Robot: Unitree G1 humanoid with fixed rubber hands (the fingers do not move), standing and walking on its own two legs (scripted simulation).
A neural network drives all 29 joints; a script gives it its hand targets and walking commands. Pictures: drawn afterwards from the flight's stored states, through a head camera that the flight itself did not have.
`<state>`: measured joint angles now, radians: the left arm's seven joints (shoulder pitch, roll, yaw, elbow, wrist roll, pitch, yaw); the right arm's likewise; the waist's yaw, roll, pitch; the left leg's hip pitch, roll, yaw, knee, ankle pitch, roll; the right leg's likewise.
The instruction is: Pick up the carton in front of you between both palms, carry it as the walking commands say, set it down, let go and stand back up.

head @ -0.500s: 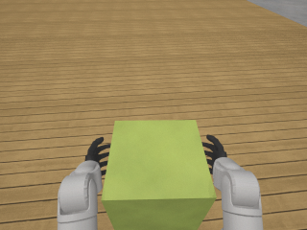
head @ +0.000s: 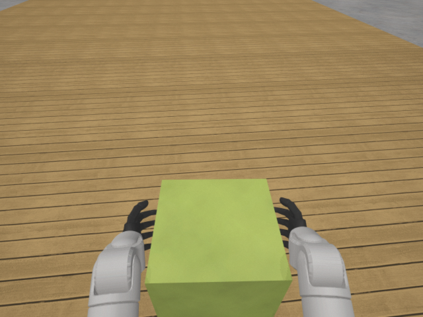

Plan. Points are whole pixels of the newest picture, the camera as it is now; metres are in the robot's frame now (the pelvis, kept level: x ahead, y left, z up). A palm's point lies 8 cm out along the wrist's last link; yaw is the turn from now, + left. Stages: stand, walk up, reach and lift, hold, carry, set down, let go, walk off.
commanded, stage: carry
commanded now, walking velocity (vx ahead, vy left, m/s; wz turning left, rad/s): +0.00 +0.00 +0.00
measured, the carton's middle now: (214, 257) +0.27 +0.00 -0.01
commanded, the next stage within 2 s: hold in 0.58 s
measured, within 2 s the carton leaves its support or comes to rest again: neither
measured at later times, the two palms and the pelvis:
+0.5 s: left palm (136, 243) +0.27 +0.15 +0.05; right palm (293, 238) +0.27 -0.15 +0.05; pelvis -0.02 +0.00 +0.00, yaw +0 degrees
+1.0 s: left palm (143, 245) +0.26 +0.13 +0.06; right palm (310, 256) +0.23 -0.16 +0.06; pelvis -0.04 +0.01 +0.01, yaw -6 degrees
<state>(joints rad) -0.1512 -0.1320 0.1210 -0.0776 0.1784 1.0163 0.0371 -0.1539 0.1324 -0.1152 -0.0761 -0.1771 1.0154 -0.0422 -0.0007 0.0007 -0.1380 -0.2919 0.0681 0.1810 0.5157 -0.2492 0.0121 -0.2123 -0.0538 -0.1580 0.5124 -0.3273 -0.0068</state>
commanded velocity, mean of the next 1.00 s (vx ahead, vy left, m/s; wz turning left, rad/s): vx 0.00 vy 0.00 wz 0.00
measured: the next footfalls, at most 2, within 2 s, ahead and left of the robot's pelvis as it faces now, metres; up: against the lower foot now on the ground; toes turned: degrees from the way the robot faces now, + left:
none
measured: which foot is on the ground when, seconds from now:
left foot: down 0.00-1.00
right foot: down 0.00-1.00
